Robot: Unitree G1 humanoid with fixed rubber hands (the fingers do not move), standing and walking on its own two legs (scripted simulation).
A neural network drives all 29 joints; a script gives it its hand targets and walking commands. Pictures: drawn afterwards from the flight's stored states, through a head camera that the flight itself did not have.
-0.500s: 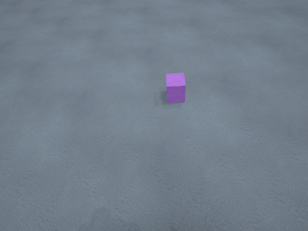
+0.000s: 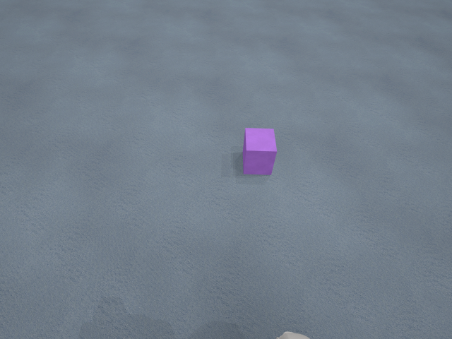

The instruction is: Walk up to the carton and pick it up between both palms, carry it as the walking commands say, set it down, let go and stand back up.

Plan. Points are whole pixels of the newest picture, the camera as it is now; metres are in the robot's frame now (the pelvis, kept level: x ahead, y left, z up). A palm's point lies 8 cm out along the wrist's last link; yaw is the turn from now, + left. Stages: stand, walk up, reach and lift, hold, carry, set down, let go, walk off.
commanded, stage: walk up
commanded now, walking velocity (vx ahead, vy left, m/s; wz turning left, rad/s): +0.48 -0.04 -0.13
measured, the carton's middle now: (258, 151) +1.19 -0.20 -0.68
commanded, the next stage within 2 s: none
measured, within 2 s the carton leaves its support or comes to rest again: neither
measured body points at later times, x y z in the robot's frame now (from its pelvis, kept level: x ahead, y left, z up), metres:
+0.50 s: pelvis +0.24 -0.09 +0.00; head +0.26 -0.12 +0.45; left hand +0.25 +0.20 -0.11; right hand +0.31 -0.34 -0.15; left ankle +0.20 +0.08 -0.65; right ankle +0.22 -0.18 -0.75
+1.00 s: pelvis +0.47 -0.03 +0.00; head +0.51 -0.02 +0.44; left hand +0.58 +0.23 -0.14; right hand +0.48 -0.30 -0.13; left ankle +0.47 +0.10 -0.75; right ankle +0.47 -0.18 -0.68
